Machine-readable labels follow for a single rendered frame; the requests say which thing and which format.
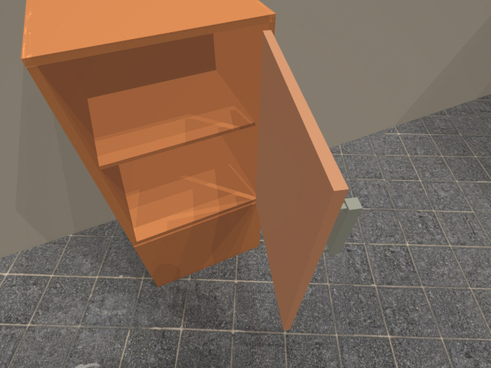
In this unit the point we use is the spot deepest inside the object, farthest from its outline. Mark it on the cupboard door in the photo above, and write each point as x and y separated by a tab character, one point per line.
299	188

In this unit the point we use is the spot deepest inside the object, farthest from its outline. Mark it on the handle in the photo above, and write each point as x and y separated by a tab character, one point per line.
343	225

